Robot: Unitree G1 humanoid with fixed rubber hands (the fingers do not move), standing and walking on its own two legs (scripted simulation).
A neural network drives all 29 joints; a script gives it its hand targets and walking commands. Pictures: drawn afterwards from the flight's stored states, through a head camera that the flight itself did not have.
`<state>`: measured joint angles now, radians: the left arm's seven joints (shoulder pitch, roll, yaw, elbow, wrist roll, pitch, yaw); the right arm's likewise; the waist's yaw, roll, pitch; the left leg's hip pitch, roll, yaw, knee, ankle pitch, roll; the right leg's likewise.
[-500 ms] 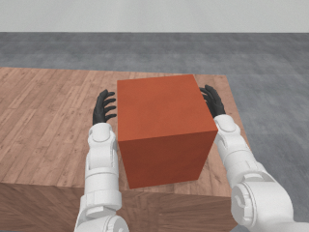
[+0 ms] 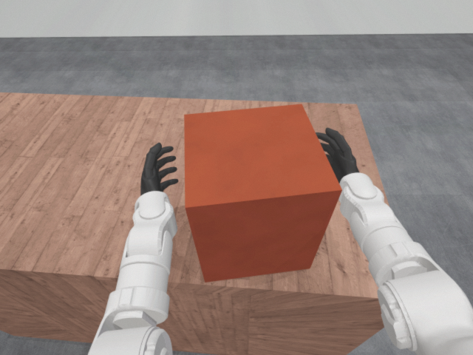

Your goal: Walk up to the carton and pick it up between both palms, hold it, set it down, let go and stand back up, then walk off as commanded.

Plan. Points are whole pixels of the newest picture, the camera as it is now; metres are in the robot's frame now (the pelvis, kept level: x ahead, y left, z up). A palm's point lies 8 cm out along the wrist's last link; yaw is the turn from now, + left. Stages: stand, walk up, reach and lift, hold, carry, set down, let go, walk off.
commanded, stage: set down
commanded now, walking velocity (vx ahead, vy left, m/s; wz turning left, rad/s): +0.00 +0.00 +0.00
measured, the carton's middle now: (251, 196) +0.40 +0.00 +0.04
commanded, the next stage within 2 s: none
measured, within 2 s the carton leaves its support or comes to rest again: neither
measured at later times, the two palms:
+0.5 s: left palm (123, 173) +0.37 +0.20 +0.14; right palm (375, 144) +0.42 -0.20 +0.15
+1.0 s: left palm (100, 146) +0.36 +0.21 +0.21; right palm (406, 117) +0.41 -0.22 +0.21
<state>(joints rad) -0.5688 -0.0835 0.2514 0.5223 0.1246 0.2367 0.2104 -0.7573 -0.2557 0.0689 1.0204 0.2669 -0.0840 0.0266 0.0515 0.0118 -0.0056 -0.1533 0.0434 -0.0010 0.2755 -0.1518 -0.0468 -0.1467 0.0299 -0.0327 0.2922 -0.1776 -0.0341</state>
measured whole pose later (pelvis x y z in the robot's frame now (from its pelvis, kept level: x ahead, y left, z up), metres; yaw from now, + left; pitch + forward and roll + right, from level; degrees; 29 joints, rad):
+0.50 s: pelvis -0.02 +0.00 +0.00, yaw +0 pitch +6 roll +0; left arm -0.70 0.08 0.21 0.46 -0.08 0.45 0.26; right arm -0.92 -0.47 0.12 1.00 0.42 0.15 0.12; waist 0.08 0.02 -0.07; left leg -0.29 0.05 0.00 0.33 -0.14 -0.04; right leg -0.27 0.04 -0.03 0.32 -0.15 -0.03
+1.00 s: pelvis -0.04 +0.00 +0.00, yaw +0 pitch +4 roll +0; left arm -0.83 0.17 0.20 0.39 -0.15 0.70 0.25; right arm -1.04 -0.57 0.12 0.98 0.47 0.33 0.16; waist 0.08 0.02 -0.08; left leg -0.29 0.05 0.00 0.34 -0.12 -0.04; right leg -0.27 0.04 -0.03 0.33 -0.13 -0.03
